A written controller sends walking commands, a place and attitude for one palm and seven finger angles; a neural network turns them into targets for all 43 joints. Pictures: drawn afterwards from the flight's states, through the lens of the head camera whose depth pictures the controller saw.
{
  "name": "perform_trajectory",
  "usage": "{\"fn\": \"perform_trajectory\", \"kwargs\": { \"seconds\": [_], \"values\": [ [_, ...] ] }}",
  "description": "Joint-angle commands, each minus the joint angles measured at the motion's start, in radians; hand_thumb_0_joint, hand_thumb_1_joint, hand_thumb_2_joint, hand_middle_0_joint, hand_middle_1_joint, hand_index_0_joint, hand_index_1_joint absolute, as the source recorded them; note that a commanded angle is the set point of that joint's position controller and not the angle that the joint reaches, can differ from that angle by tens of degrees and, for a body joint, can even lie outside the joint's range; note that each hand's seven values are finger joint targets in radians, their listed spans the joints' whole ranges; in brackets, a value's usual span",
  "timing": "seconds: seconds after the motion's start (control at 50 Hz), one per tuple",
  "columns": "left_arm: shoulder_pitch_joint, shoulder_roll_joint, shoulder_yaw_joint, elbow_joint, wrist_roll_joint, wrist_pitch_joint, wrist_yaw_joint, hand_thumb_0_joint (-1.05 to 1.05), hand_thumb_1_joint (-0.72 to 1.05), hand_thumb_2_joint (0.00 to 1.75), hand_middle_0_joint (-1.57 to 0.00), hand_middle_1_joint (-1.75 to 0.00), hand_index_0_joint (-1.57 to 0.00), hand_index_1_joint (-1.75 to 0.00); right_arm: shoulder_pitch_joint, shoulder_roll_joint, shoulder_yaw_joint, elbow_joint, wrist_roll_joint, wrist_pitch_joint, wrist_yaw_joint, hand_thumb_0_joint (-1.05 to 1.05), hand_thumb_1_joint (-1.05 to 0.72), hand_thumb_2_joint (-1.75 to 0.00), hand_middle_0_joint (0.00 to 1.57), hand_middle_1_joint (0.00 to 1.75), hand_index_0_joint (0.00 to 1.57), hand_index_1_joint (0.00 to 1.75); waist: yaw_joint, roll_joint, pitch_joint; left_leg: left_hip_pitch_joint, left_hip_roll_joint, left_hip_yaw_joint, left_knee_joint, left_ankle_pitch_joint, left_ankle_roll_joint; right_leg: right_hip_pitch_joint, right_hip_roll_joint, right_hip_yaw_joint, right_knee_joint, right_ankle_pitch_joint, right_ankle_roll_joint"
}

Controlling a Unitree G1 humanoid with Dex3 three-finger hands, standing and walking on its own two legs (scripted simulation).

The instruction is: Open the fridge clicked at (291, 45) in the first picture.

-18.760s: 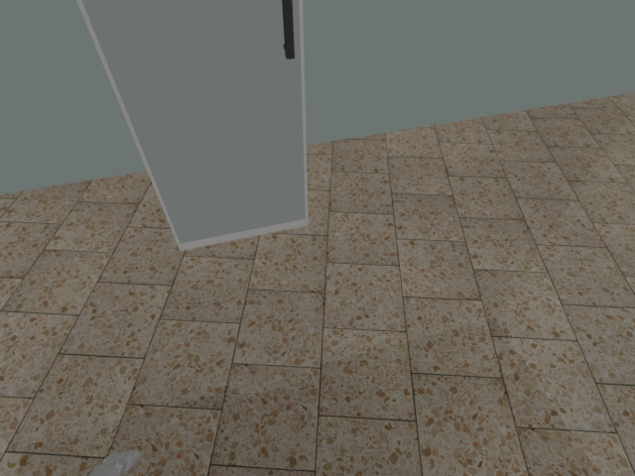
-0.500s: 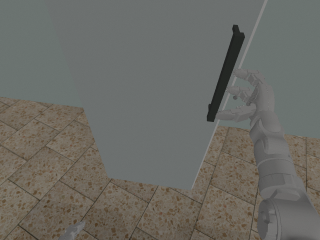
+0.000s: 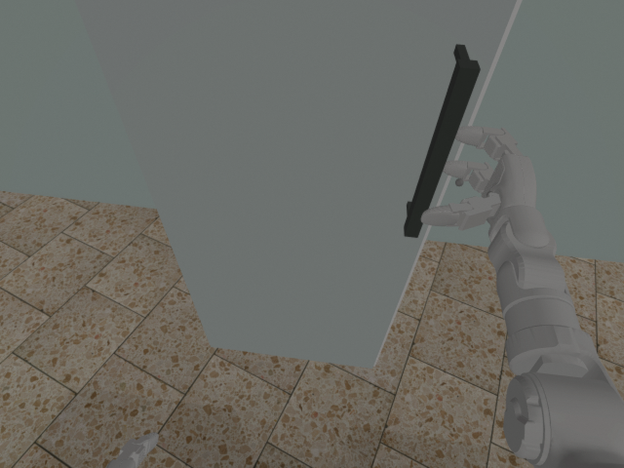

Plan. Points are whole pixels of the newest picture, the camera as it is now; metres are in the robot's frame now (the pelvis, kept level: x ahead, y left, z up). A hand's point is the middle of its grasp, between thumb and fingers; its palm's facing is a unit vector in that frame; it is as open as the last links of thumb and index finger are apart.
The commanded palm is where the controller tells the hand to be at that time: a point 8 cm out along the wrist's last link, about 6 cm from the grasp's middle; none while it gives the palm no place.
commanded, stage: feel for the door with the fingertips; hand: right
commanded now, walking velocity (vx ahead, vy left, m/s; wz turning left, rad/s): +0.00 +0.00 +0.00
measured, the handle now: (432, 154) +0.50 -0.11 +0.16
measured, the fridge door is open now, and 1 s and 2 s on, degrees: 0 0 0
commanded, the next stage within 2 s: slide the fingers in behind the handle in 0.16 s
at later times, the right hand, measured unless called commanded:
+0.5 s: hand (467, 178) +0.45 -0.15 +0.16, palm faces +0.05 +1.00 +0.02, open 13.9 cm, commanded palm +0.43 -0.20 +0.17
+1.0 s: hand (455, 174) +0.45 -0.13 +0.17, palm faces +0.04 +1.00 +0.01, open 14.0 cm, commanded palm +0.42 -0.18 +0.17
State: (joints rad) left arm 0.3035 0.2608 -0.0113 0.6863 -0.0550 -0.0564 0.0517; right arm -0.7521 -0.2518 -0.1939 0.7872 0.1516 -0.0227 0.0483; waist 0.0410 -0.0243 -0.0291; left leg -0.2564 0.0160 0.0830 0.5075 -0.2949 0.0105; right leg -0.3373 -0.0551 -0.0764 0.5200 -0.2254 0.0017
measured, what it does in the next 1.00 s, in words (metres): stands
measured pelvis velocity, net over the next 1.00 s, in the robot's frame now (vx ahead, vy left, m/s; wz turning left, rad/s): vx -0.01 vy -0.01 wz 0.01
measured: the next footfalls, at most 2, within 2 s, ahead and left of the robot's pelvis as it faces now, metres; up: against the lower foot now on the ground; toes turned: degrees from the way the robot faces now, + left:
none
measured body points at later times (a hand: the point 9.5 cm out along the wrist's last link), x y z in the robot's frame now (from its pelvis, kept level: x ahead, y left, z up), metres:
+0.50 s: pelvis +0.00 +0.00 +0.00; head +0.01 +0.00 +0.45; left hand +0.07 +0.26 -0.12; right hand +0.44 -0.20 +0.16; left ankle -0.02 +0.11 -0.74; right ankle +0.03 -0.12 -0.74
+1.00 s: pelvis -0.01 -0.01 +0.00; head +0.01 -0.01 +0.45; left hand +0.08 +0.24 -0.11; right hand +0.44 -0.19 +0.17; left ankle -0.02 +0.11 -0.74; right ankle +0.03 -0.12 -0.74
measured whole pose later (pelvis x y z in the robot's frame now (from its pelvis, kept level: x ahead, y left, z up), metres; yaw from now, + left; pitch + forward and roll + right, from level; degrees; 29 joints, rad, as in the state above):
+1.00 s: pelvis -0.01 -0.01 +0.00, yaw +1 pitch +4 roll +1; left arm 0.31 0.24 -0.02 0.69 -0.04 -0.08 0.03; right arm -0.80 -0.24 -0.19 0.83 0.13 -0.09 0.00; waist 0.05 -0.02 -0.03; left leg -0.30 0.02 0.07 0.53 -0.29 0.00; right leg -0.38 -0.05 -0.09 0.54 -0.23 -0.01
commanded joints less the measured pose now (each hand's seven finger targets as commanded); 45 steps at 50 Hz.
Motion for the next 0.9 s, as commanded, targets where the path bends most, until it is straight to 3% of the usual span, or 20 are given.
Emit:
{"fn": "perform_trajectory", "kwargs": {
  "seconds": [0.0, 0.02, 0.04, 0.1, 0.12, 0.3, 0.36, 0.38, 0.42, 0.5, 0.52, 0.54, 0.58, 0.62, 0.7, 0.72, 0.76, 0.8, 0.82, 0.88],
  "values": [
    [0.0, 0.127, 0.04, -0.105, 0.002, -0.039, 0.011, 0.0, 0.9, 0.9, -0.2, -0.3, -0.2, -0.3, -0.605, -0.229, -0.072, -0.215, -0.004, -0.095, -0.017, 0.0, 0.5, -0.3, 0.3, 1.2, 0.3, 1.2, 0.023, 0.027, -0.308, -0.018, -0.028, -0.055, -0.068, 0.291, 0.003, 0.213, 0.046, 0.054, -0.027, 0.169, -0.044],
    [0.011, 0.133, 0.042, -0.101, 0.006, -0.036, 0.011, 0.0, 0.9, 0.9, -0.2, -0.3, -0.2, -0.3, -0.585, -0.266, -0.101, -0.197, -0.011, -0.106, -0.024, 0.0, 0.5, -0.3, 0.3, 1.2, 0.3, 1.2, 0.017, 0.064, -0.326, 0.002, -0.029, -0.054, -0.063, 0.294, 0.002, 0.205, 0.043, 0.055, -0.023, 0.177, -0.047],
    [0.002, 0.125, 0.039, -0.105, 0.006, -0.037, 0.01, 0.0, 0.9, 0.9, -0.2, -0.3, -0.2, -0.3, -0.598, -0.248, -0.085, -0.201, -0.016, -0.113, -0.023, 0.0, 0.5, -0.3, 0.3, 1.2, 0.3, 1.2, 0.015, 0.007, -0.339, 0.005, -0.025, -0.059, -0.056, 0.319, 0.003, 0.21, 0.047, 0.049, -0.023, 0.192, -0.044],
    [0.015, 0.124, 0.04, -0.104, 0.007, -0.038, 0.005, 0.0, 0.9, 0.9, -0.2, -0.3, -0.2, -0.3, -0.576, -0.247, -0.086, -0.169, -0.024, -0.126, -0.013, 0.0, 0.5, -0.3, 0.3, 1.2, 0.3, 1.2, 0.011, -0.011, -0.369, 0.011, -0.029, -0.055, -0.043, 0.362, 0.007, 0.223, 0.047, 0.047, -0.012, 0.228, -0.041],
    [0.029, 0.133, 0.044, -0.102, 0.009, -0.033, 0.006, 0.0, 0.9, 0.9, -0.2, -0.3, -0.2, -0.3, -0.536, -0.275, -0.114, -0.125, -0.024, -0.126, -0.009, 0.0, 0.5, -0.3, 0.3, 1.2, 0.3, 1.2, 0.009, 0.062, -0.364, 0.031, -0.03, -0.053, -0.044, 0.367, 0.004, 0.197, 0.045, 0.047, -0.01, 0.228, -0.045],
    [0.024, 0.129, 0.045, -0.115, 0.001, -0.033, 0.001, 0.0, 0.9, 0.9, -0.2, -0.3, -0.2, -0.3, -0.529, -0.21, -0.069, -0.148, 0.002, -0.124, 0.024, 0.0, 0.5, -0.3, 0.3, 1.2, 0.3, 1.2, 0.011, 0.02, -0.321, -0.004, -0.035, -0.048, -0.048, 0.36, 0.005, 0.197, 0.043, 0.043, -0.014, 0.217, -0.042],
    [0.028, 0.136, 0.051, -0.115, 0.001, -0.031, 0.002, 0.0, 0.9, 0.9, -0.2, -0.3, -0.2, -0.3, -0.522, -0.249, -0.098, -0.15, -0.002, -0.12, 0.019, 0.0, 0.5, -0.3, 0.3, 1.2, 0.3, 1.2, 0.01, 0.054, -0.314, -0.001, -0.034, -0.053, -0.052, 0.337, 0.001, 0.176, 0.043, 0.041, -0.017, 0.189, -0.046],
    [0.027, 0.135, 0.05, -0.117, 0.001, -0.029, 0.002, 0.0, 0.9, 0.9, -0.2, -0.3, -0.2, -0.3, -0.5, -0.255, -0.104, -0.15, -0.002, -0.115, 0.02, 0.0, 0.5, -0.3, 0.3, 1.2, 0.3, 1.2, 0.002, 0.041, -0.32, 0.009, -0.034, -0.054, -0.051, 0.343, 0.003, 0.175, 0.044, 0.039, -0.02, 0.195, -0.045],
    [0.025, 0.135, 0.05, -0.121, -0.001, -0.027, 0.004, 0.0, 0.9, 0.9, -0.2, -0.3, -0.2, -0.3, -0.504, -0.23, -0.081, -0.163, 0.002, -0.113, 0.023, 0.0, 0.5, -0.3, 0.3, 1.2, 0.3, 1.2, 0.012, 0.055, -0.312, 0.002, -0.033, -0.052, -0.056, 0.331, 0.002, 0.183, 0.041, 0.039, -0.017, 0.193, -0.047],
    [0.022, 0.135, 0.047, -0.115, -0.002, -0.028, 0.008, 0.0, 0.9, 0.9, -0.2, -0.3, -0.2, -0.3, -0.553, -0.265, -0.098, -0.174, -0.002, -0.118, 0.023, 0.0, 0.5, -0.3, 0.3, 1.2, 0.3, 1.2, 0.014, 0.025, -0.308, -0.018, -0.034, -0.055, -0.062, 0.283, 0.004, 0.186, 0.04, 0.046, -0.023, 0.157, -0.045],
    [0.021, 0.134, 0.047, -0.12, -0.001, -0.031, 0.008, 0.0, 0.9, 0.9, -0.2, -0.3, -0.2, -0.3, -0.571, -0.236, -0.069, -0.202, -0.001, -0.126, 0.021, 0.0, 0.5, -0.3, 0.3, 1.2, 0.3, 1.2, 0.026, 0.032, -0.318, -0.018, -0.034, -0.053, -0.062, 0.28, 0.002, 0.197, 0.039, 0.047, -0.02, 0.162, -0.047],
    [0.014, 0.129, 0.048, -0.12, -0.002, -0.037, 0.006, 0.0, 0.9, 0.9, -0.2, -0.3, -0.2, -0.3, -0.58, -0.232, -0.068, -0.222, -0.001, -0.132, 0.019, 0.0, 0.5, -0.3, 0.3, 1.2, 0.3, 1.2, 0.017, -0.021, -0.338, -0.025, -0.035, -0.056, -0.06, 0.281, 0.006, 0.218, 0.04, 0.049, -0.019, 0.168, -0.044],
    [0.014, 0.125, 0.051, -0.118, -0.001, -0.047, 0.002, 0.0, 0.9, 0.9, -0.2, -0.3, -0.2, -0.3, -0.573, -0.18, -0.032, -0.259, 0.002, -0.141, 0.019, 0.0, 0.5, -0.3, 0.3, 1.2, 0.3, 1.2, 0.018, -0.058, -0.377, -0.044, -0.039, -0.046, -0.05, 0.291, 0.011, 0.273, 0.035, 0.059, -0.013, 0.206, -0.035],
    [0.021, 0.131, 0.053, -0.115, 0.001, -0.051, -0.001, 0.0, 0.9, 0.9, -0.2, -0.3, -0.2, -0.3, -0.506, -0.176, -0.039, -0.239, 0.011, -0.135, 0.018, 0.0, 0.5, -0.3, 0.3, 1.2, 0.3, 1.2, 0.013, 0.012, -0.38, -0.021, -0.043, -0.04, -0.051, 0.312, 0.01, 0.266, 0.031, 0.061, -0.009, 0.232, -0.038],
    [0.001, 0.13, 0.045, -0.112, -0.007, -0.044, -0.003, 0.0, 0.9, 0.9, -0.2, -0.3, -0.2, -0.3, -0.491, -0.139, -0.014, -0.178, 0.014, -0.079, 0.011, 0.0, 0.5, -0.3, 0.3, 1.2, 0.3, 1.2, 0.016, 0.035, -0.271, -0.053, -0.04, -0.036, -0.063, 0.271, 0.006, 0.203, 0.033, 0.058, -0.028, 0.168, -0.037],
    [0.011, 0.135, 0.046, -0.11, -0.004, -0.041, -0.001, 0.0, 0.9, 0.9, -0.2, -0.3, -0.2, -0.3, -0.482, -0.16, -0.038, -0.145, 0.012, -0.068, 0.001, 0.0, 0.5, -0.3, 0.3, 1.2, 0.3, 1.2, 0.02, 0.086, -0.242, -0.052, -0.038, -0.035, -0.072, 0.249, 0.002, 0.177, 0.033, 0.057, -0.03, 0.145, -0.041],
    [0.002, 0.134, 0.039, -0.111, -0.004, -0.035, 0.003, 0.0, 0.9, 0.9, -0.2, -0.3, -0.2, -0.3, -0.541, -0.178, -0.04, -0.135, 0.001, -0.053, -0.013, 0.0, 0.5, -0.3, 0.3, 1.2, 0.3, 1.2, 0.024, 0.072, -0.216, -0.067, -0.032, -0.041, -0.077, 0.206, 0.001, 0.153, 0.036, 0.058, -0.039, 0.101, -0.04],
    [0.001, 0.127, 0.039, -0.111, -0.001, -0.037, 0.004, 0.0, 0.9, 0.9, -0.2, -0.3, -0.2, -0.3, -0.596, -0.183, -0.044, -0.148, -0.011, -0.066, -0.03, 0.0, 0.5, -0.3, 0.3, 1.2, 0.3, 1.2, 0.025, 0.04, -0.233, -0.079, -0.031, -0.045, -0.077, 0.18, 0.003, 0.166, 0.036, 0.061, -0.038, 0.087, -0.039],
    [0.006, 0.128, 0.04, -0.112, 0.004, -0.04, 0.003, 0.0, 0.9, 0.9, -0.2, -0.3, -0.2, -0.3, -0.616, -0.194, -0.053, -0.173, -0.012, -0.086, -0.041, 0.0, 0.5, -0.3, 0.3, 1.2, 0.3, 1.2, 0.028, 0.046, -0.261, -0.065, -0.03, -0.048, -0.075, 0.191, 0.002, 0.179, 0.035, 0.061, -0.03, 0.105, -0.043],
    [0.005, 0.117, 0.042, -0.114, 0.007, -0.057, -0.002, 0.0, 0.9, 0.9, -0.2, -0.3, -0.2, -0.3, -0.623, -0.171, -0.042, -0.229, -0.016, -0.138, -0.048, 0.0, 0.5, -0.3, 0.3, 1.2, 0.3, 1.2, 0.015, -0.027, -0.379, -0.052, -0.036, -0.046, -0.047, 0.247, 0.011, 0.26, 0.033, 0.068, -0.015, 0.177, -0.032]
  ]
}}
